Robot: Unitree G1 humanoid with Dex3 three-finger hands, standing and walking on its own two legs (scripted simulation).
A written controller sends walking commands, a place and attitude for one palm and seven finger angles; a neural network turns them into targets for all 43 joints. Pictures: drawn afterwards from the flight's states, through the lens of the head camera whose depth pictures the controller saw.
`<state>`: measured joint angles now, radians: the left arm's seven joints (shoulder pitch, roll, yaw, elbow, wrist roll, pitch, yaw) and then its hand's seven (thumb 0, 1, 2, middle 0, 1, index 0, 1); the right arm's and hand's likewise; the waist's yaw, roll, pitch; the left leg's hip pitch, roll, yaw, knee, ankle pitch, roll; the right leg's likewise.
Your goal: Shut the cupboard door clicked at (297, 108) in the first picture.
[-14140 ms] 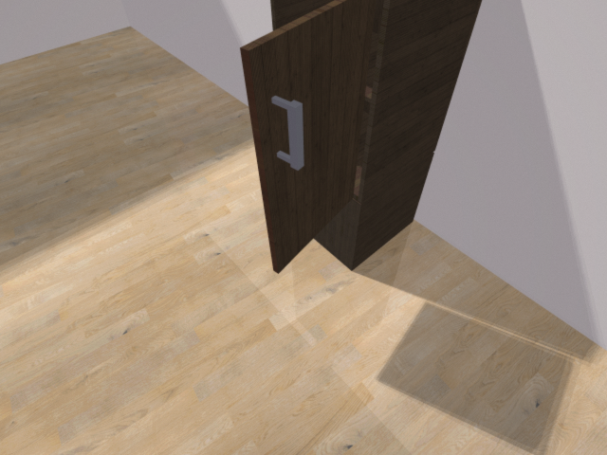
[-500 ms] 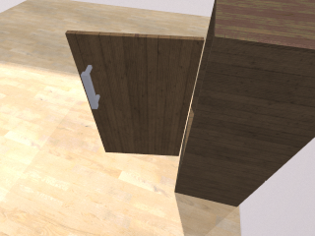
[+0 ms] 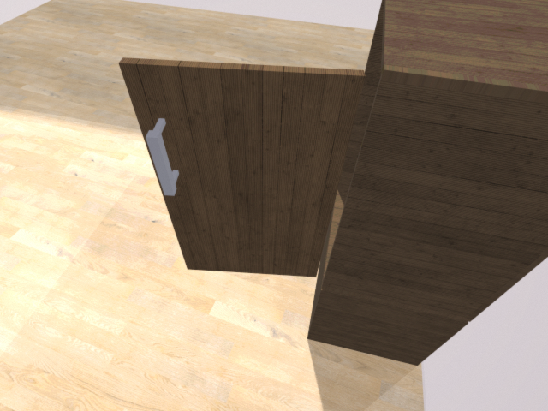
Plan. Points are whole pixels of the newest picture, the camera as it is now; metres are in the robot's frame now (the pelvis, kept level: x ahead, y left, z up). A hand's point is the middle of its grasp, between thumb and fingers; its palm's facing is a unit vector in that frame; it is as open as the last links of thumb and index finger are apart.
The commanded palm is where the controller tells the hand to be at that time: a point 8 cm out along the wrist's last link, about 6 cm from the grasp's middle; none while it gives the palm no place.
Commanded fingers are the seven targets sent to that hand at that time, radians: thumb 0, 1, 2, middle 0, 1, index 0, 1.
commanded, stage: look again from close up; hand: left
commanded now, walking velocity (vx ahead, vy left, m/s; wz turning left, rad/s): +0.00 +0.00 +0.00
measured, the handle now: (165, 158) +0.50 +0.23 +0.08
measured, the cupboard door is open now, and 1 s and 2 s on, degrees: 100 100 100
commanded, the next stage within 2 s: shuffle to correct the standing spot in 0.50 s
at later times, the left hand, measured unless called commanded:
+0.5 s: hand out of the picture +0.02 +0.20 -0.17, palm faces -0.01 -0.97 -0.23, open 7.4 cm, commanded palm none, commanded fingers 0.00 0.90 0.90 -0.20 -0.30 -0.20 -0.30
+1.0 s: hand out of the picture -0.03 +0.20 -0.20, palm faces +0.06 -0.98 -0.16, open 7.4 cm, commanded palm none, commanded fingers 0.00 0.90 0.90 -0.20 -0.30 -0.20 -0.30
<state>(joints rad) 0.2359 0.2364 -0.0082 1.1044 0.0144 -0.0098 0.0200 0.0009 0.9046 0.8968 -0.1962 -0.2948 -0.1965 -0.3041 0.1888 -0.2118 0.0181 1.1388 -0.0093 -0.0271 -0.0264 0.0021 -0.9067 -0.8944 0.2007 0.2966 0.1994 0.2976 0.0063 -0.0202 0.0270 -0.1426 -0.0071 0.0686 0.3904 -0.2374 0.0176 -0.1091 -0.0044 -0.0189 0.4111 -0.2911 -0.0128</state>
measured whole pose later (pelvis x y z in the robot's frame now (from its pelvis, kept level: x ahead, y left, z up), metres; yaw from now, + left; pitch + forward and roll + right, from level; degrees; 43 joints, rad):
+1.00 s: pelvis +0.04 +0.03 -0.01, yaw +0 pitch -1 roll +0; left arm 0.39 0.18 0.02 1.13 0.02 0.03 0.03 0.00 0.90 0.90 -0.20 -0.29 -0.20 -0.30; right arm 0.31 -0.15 0.01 1.10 -0.02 -0.04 -0.03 0.00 -0.91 -0.89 0.20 0.30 0.20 0.30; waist 0.02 -0.06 0.04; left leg -0.19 -0.02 0.14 0.55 -0.35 0.07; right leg -0.23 -0.05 -0.02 0.81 -0.52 -0.02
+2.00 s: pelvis +0.05 -0.04 +0.00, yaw +3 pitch -1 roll +0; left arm 0.29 0.17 0.00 1.13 0.01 -0.01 0.02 0.00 0.91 0.90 -0.20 -0.29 -0.20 -0.30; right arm 0.27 -0.14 0.00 1.16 -0.01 -0.01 -0.03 0.00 -0.91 -0.89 0.20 0.30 0.20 0.30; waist 0.01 0.00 0.04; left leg -0.10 0.06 0.05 0.36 -0.24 -0.05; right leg -0.18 0.03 -0.08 0.38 -0.19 -0.06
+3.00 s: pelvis +0.02 -0.01 -0.05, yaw +4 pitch +8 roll +1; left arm 0.37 0.18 0.14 0.15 -0.24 -0.56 -0.28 0.00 0.91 0.90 -0.30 -0.42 -0.30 -0.43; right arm 0.19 -0.27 -0.07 0.61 0.01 -0.33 0.01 0.01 -0.91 -0.89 0.20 0.30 0.20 0.30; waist -0.03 -0.04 -0.11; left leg -0.59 0.00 0.05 0.91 -0.45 0.00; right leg -0.67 -0.05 -0.05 0.93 -0.39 -0.02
